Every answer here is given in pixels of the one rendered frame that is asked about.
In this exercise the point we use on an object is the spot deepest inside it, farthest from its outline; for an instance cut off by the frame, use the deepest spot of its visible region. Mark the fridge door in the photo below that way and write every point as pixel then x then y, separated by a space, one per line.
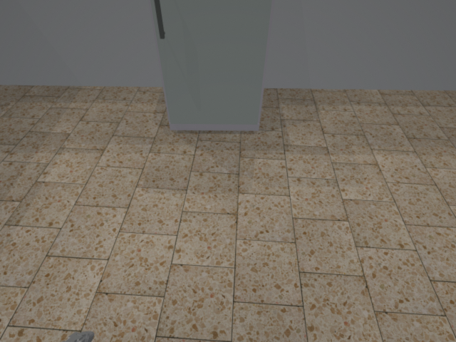
pixel 212 59

